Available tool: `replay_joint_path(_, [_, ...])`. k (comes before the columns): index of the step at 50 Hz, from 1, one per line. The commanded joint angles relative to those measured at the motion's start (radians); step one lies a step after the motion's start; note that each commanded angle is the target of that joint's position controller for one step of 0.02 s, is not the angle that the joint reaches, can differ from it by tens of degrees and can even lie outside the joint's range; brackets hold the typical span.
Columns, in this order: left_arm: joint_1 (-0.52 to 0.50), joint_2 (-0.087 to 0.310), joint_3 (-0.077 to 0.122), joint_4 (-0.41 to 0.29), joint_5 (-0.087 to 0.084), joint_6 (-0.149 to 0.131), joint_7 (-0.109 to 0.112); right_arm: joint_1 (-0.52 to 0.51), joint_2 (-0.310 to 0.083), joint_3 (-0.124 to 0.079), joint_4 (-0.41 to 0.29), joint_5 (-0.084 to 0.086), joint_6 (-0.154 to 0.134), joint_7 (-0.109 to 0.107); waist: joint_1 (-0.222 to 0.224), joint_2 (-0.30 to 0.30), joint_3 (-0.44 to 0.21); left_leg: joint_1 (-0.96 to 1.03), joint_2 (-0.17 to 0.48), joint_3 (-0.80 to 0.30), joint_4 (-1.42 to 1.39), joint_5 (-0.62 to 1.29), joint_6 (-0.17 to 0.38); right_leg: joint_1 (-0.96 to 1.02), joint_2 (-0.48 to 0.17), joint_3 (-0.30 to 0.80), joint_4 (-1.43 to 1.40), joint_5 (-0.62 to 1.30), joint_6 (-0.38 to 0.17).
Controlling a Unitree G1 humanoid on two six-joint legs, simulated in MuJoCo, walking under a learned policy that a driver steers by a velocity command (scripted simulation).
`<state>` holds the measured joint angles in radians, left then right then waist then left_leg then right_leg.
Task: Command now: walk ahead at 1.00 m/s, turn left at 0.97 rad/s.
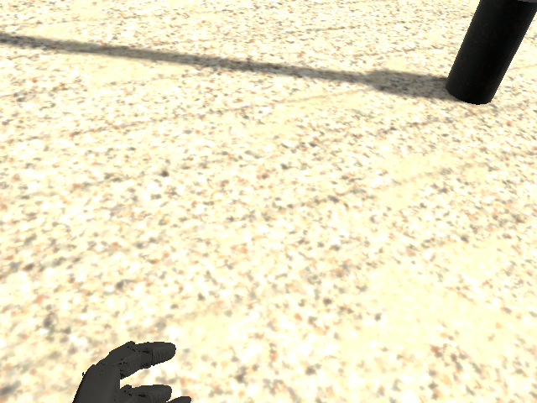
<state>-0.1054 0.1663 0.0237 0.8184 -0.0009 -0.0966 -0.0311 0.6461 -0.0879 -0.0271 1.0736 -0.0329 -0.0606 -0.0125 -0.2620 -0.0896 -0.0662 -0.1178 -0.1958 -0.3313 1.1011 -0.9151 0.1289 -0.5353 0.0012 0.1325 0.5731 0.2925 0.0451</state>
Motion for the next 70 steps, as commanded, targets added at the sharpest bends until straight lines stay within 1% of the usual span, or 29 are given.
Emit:
replay_joint_path(1, [0.021, 0.062, 0.032, -0.044, -0.054, -0.028, 0.011, -0.045, -0.162, -0.027, -0.028, -0.042, 0.005, -0.007, 0.097, 0.214, 0.185, -0.146, 0.082, -0.195, -0.086, 0.544, 0.106, 0.267, -0.052, 0.017, -0.367, 0.201, -0.006])
replay_joint_path(3, [0.227, 0.096, 0.058, 0.024, -0.021, -0.007, 0.024, -0.032, -0.155, -0.035, 0.003, -0.034, 0.018, -0.006, 0.184, 0.142, 0.135, -0.205, 0.04, -0.083, 0.223, 0.55, 0.109, 0.509, -0.095, -0.016, -0.486, 0.294, 0.005])
replay_joint_path(5, [0.576, 0.175, 0.087, 0.118, 0.019, 0.001, 0.032, -0.259, -0.215, -0.06, -0.081, -0.001, 0.018, -0.006, 0.411, 0.064, 0.041, -0.626, 0.003, 0.086, 0.624, 0.151, 0.057, 0.947, -0.178, -0.03, -0.265, 0.34, 0.005])
replay_joint_path(7, [0.641, 0.186, 0.078, 0.14, 0.067, -0.017, 0.026, -0.153, -0.156, -0.043, -0.136, 0.054, -0.001, -0.039, 0.333, -0.231, -0.123, -1.057, 0.092, 0.232, 0.81, 0.127, -0.001, 1.309, -0.378, 0.001, 0.154, 0.983, -0.022])
replay_joint_path(10, [0.615, 0.11, 0.051, 0.114, 0.043, -0.03, 0.06, -0.451, -0.162, -0.033, -0.255, -0.031, 0.022, -0.02, 0.348, -0.234, -0.187, -1.179, 0.248, 0.262, 0.736, 0.4, -0.024, 1.026, -0.471, 0.188, 0.046, 0.216, -0.21])
replay_joint_path(11, [0.59, 0.075, 0.038, 0.123, 0.028, -0.028, 0.075, -0.529, -0.164, -0.029, -0.278, -0.047, 0.031, 0.002, 0.322, -0.154, -0.065, -1.165, 0.273, 0.272, 0.709, 0.412, -0.034, 0.836, -0.465, 0.172, 0.008, 0.206, -0.218])
replay_joint_path(12, [0.502, 0.044, 0.019, 0.139, 0.016, -0.013, 0.075, -0.598, -0.135, -0.015, -0.326, 0.007, 0.04, 0.042, 0.252, -0.097, 0.067, -0.926, 0.28, 0.292, 0.352, 0.514, -0.067, 0.482, -0.361, 0.009, -0.178, 0.148, -0.17])
replay_joint_path(13, [0.435, 0.053, 0.017, 0.125, 0.021, -0.013, 0.078, -0.581, -0.131, -0.009, -0.349, 0.014, 0.04, 0.059, 0.207, -0.073, 0.132, -0.711, 0.256, 0.341, 0.192, 0.635, -0.071, 0.27, -0.295, -0.103, -0.219, 0.243, -0.14])
replay_joint_path(15, [0.24, 0.125, 0.031, 0.065, 0.013, -0.015, 0.072, -0.472, -0.119, 0.005, -0.347, 0.023, 0.049, 0.072, 0.087, -0.13, 0.097, -0.315, 0.236, 0.348, -0.092, 0.949, -0.06, 0.002, -0.262, -0.235, -0.177, 0.13, -0.099])
replay_joint_path(17, [0.32, 0.109, 0.019, 0.074, -0.032, -0.025, 0.056, -0.464, -0.179, -0.004, -0.32, 0.004, 0.073, 0.078, 0.098, -0.028, 0.083, -0.147, 0.134, 0.466, -0.164, 0.987, -0.042, 0.01, -0.224, -0.324, -0.09, 0.282, -0.048])
replay_joint_path(20, [0.374, 0.232, 0.043, 0.048, -0.031, -0.023, 0.052, -0.33, -0.271, -0.016, -0.293, -0.014, 0.098, 0.08, 0.043, -0.034, -0.024, 0.058, 0.103, 0.437, -0.305, 0.832, 0.04, 0.124, -0.274, -0.313, 0.297, 0.481, -0.021])
replay_joint_path(21, [0.367, 0.25, 0.05, 0.037, -0.033, 0.002, 0.047, -0.275, -0.309, -0.032, -0.259, -0.013, 0.086, 0.071, 0.025, 0.077, -0.04, 0.207, 0.115, 0.362, -0.48, 0.93, 0.09, 0.024, -0.209, -0.33, 0.605, -0.034, -0.012])
replay_joint_path(22, [0.511, 0.185, 0.037, 0.029, -0.007, 0.03, 0.04, -0.389, -0.389, -0.053, -0.31, 0.022, 0.084, 0.059, 0.145, 0.337, -0.068, 0.289, 0.321, 0.083, -0.446, 1.693, 0.178, -0.116, -0.03, -0.382, 1.05, -0.934, 0.011])
replay_joint_path(23, [0.603, 0.172, 0.028, -0.015, 0.013, 0.049, 0.062, -0.366, -0.43, -0.065, -0.36, 0.016, 0.087, 0.049, 0.152, 0.221, -0.307, 0.432, 0.52, -0.195, -0.477, 1.909, 0.363, -0.225, -0.021, -0.178, 1.261, -1.001, 0.041])
replay_joint_path(25, [0.501, 0.17, 0.013, -0.083, 0.016, 0.09, 0.079, -0.444, -0.368, -0.054, -0.37, -0.004, 0.103, 0.002, 0.196, 0.09, -0.123, 0.09, 0.481, -0.257, -0.676, 1.253, 0.326, -0.25, -0.049, -0.061, 1.078, -0.88, 0.026])
replay_joint_path(27, [0.438, 0.184, 0.011, -0.114, 0.036, 0.114, 0.097, -0.518, -0.324, -0.038, -0.374, -0.024, 0.099, -0.021, 0.273, 0.084, 0.048, -0.149, 0.403, -0.179, -0.746, 1.054, 0.241, -0.211, -0.072, -0.052, 0.89, -0.802, 0.02])
replay_joint_path(31, [0.469, 0.17, 0.023, -0.12, 0.018, 0.141, 0.076, -0.511, -0.336, -0.052, -0.363, -0.003, 0.067, 0.007, 0.311, 0.07, -0.049, -0.261, 0.326, -0.015, -0.689, 1.368, 0.187, 0.023, -0.053, -0.081, 0.662, -0.668, 0.011])
replay_joint_path(34, [0.383, 0.129, 0.024, -0.145, 0.008, 0.146, 0.055, -0.507, -0.3, -0.049, -0.35, 0.019, 0.084, 0.018, 0.295, 0.131, -0.054, -0.26, 0.257, 0.035, -0.714, 1.034, 0.103, 0.083, -0.054, -0.083, 0.455, -0.535, -0.015])
replay_joint_path(39, [0.319, 0.064, 0.007, -0.149, 0.006, 0.15, 0.017, -0.476, -0.213, -0.018, -0.314, 0.001, 0.094, 0.047, 0.244, 0.202, 0.015, -0.313, 0.28, 0.041, -0.795, 0.53, 0.037, 0.307, -0.014, -0.134, 0.087, -0.519, -0.048])
replay_joint_path(41, [0.304, 0.097, 0.016, -0.157, 0.019, 0.141, 0.018, -0.441, -0.248, -0.027, -0.303, -0.008, 0.093, 0.037, 0.245, 0.149, 0.054, -0.328, 0.273, 0.056, -0.744, 0.526, -0.006, 0.387, 0.003, -0.125, -0.073, -0.525, -0.072])
replay_joint_path(42, [0.318, 0.138, 0.021, -0.17, 0.03, 0.128, 0.019, -0.417, -0.242, -0.029, -0.304, -0.009, 0.09, 0.026, 0.238, 0.093, 0.051, -0.325, 0.242, 0.088, -0.652, 0.551, -0.035, 0.403, -0.083, -0.001, -0.136, -0.48, -0.093])
replay_joint_path(43, [0.278, 0.251, 0.05, -0.184, 0.033, 0.122, 0.018, -0.386, -0.204, -0.021, -0.321, 0.011, 0.088, 0.027, 0.183, -0.112, 0.046, -0.336, 0.137, 0.231, -0.568, 0.579, -0.079, 0.372, -0.213, 0.182, -0.169, -0.31, -0.159])
replay_joint_path(44, [0.325, 0.281, 0.071, -0.175, 0.013, 0.12, 0.012, -0.427, -0.261, -0.038, -0.31, -0.003, 0.094, 0.023, 0.23, -0.137, 0.055, -0.297, 0.125, 0.303, -0.464, 0.551, -0.105, 0.304, -0.284, 0.325, -0.219, -0.262, -0.225])
replay_joint_path(57, [0.417, 0.284, 0.11, -0.173, 0.01, 0.144, 0.015, -0.575, -0.251, -0.025, -0.346, 0.026, 0.09, 0.011, 0.305, -0.09, -0.03, -0.349, 0.086, 0.261, -0.348, 0.478, -0.145, 0.416, -0.117, 0.432, -0.227, -0.34, -0.221])
replay_joint_path(61, [0.32, 0.296, 0.112, -0.186, 0.01, 0.155, 0.023, -0.403, -0.276, -0.02, -0.303, 0.033, 0.076, -0.013, 0.211, -0.09, -0.069, 0.009, 0.07, 0.261, -0.689, 0.526, -0.11, 0.2, -0.028, 0.444, -0.252, -0.696, -0.127])
replay_joint_path(62, [0.267, 0.256, 0.105, -0.201, -0.01, 0.146, 0.028, -0.319, -0.351, -0.039, -0.29, 0.027, 0.079, -0.029, 0.155, -0.001, -0.025, 0.244, 0.174, 0.188, -0.842, 0.42, -0.077, -0.074, 0.086, 0.329, -0.195, -0.908, -0.038])
replay_joint_path(63, [0.347, 0.146, 0.083, -0.196, -0.044, 0.139, 0.031, -0.339, -0.47, -0.061, -0.315, 0.02, 0.081, -0.038, 0.19, 0.329, -0.047, 0.329, 0.526, -0.193, -0.93, 0.135, -0.032, -0.245, 0.209, 0.076, 0.217, -0.941, -0.037])
replay_joint_path(65, [0.279, 0.267, 0.107, -0.186, 0.011, 0.123, 0.037, -0.516, -0.386, -0.037, -0.364, -0.01, 0.084, -0.035, 0.231, 0.208, 0.067, 0.059, 0.541, -0.195, -0.984, 0.133, -0.023, -0.278, 0.07, 0.02, 0.444, -0.669, -0.051])
replay_joint_path(70, [0.324, 0.178, 0.073, -0.129, 0.031, 0.101, -0.001, -0.404, -0.298, -0.013, -0.313, -0.003, 0.026, 0.0, 0.242, 0.203, 0.115, 0.065, 0.384, 0.064, -0.946, 0.396, -0.05, -0.326, 0.049, 0.025, 0.618, -0.476, -0.074])
